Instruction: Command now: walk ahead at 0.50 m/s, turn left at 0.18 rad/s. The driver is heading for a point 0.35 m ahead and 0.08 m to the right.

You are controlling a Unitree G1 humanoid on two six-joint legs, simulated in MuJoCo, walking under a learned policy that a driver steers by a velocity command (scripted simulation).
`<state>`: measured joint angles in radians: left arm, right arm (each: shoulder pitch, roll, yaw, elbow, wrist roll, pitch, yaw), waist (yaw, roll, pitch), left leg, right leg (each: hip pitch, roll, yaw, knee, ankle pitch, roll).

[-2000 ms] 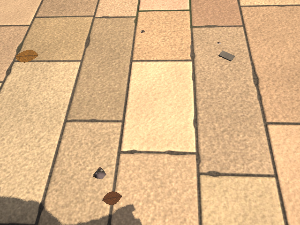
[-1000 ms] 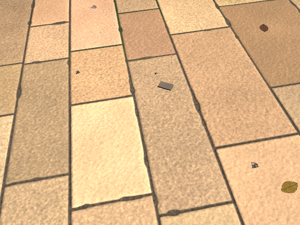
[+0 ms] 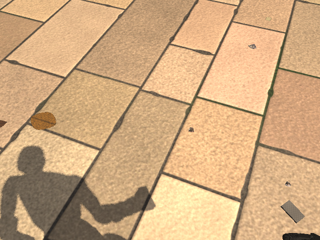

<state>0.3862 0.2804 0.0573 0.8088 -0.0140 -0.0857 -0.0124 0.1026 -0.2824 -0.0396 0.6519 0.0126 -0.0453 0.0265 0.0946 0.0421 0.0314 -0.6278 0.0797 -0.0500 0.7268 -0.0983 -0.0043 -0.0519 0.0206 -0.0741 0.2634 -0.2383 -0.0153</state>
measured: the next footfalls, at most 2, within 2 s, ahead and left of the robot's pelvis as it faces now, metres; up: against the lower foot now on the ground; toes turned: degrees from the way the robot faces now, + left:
left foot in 0.14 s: +0.24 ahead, +0.14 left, +0.00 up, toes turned +1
right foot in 0.58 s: +0.43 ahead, -0.10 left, +0.00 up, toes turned -7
